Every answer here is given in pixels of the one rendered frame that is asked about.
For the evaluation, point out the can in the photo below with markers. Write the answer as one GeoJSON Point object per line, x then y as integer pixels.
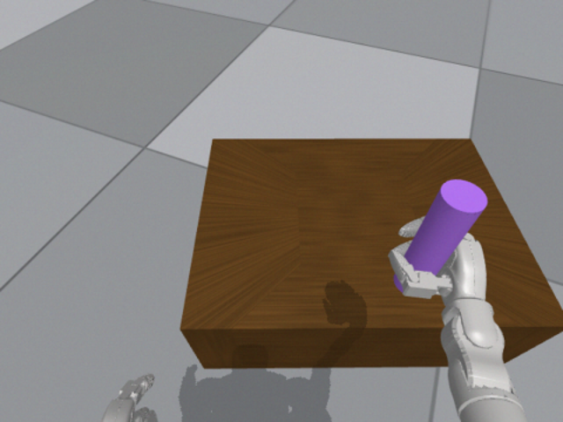
{"type": "Point", "coordinates": [456, 208]}

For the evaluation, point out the right robot hand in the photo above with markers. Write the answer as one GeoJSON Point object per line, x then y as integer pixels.
{"type": "Point", "coordinates": [462, 275]}

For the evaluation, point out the left robot hand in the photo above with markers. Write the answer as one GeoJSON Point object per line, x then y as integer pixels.
{"type": "Point", "coordinates": [122, 409]}

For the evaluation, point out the right robot arm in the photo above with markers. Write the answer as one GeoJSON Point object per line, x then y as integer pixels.
{"type": "Point", "coordinates": [478, 378]}

